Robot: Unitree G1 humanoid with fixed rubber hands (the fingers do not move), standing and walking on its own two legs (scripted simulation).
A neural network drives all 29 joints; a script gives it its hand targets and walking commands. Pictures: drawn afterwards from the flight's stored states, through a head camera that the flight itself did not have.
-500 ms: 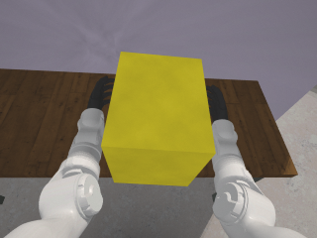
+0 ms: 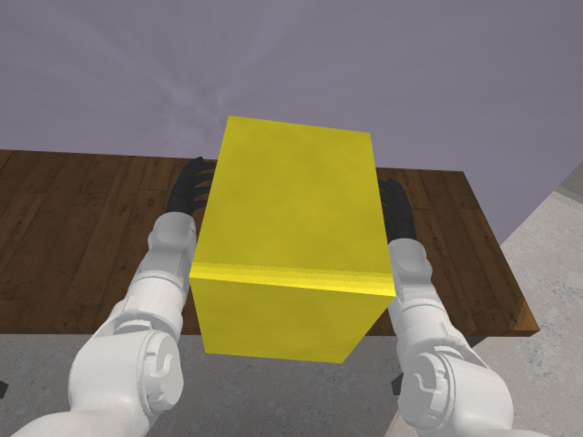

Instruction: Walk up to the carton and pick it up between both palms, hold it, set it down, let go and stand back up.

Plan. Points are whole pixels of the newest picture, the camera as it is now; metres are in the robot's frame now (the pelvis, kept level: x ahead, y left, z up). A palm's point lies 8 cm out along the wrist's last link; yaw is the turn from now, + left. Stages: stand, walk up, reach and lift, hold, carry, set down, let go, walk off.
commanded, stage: reach and lift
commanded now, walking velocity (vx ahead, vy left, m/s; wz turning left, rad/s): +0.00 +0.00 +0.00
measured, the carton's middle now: (287, 243) +0.40 +0.01 +0.01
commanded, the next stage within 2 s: none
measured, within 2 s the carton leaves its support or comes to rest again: neither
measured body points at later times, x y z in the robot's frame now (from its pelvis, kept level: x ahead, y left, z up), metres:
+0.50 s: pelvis +0.00 +0.00 +0.00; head -0.01 +0.04 +0.45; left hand +0.41 +0.18 +0.11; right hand +0.40 -0.14 +0.11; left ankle +0.02 +0.10 -0.75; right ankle -0.02 -0.10 -0.75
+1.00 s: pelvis -0.01 -0.01 +0.00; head -0.03 +0.03 +0.45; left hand +0.38 +0.17 +0.14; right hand +0.38 -0.15 +0.15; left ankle +0.02 +0.10 -0.75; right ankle -0.02 -0.10 -0.75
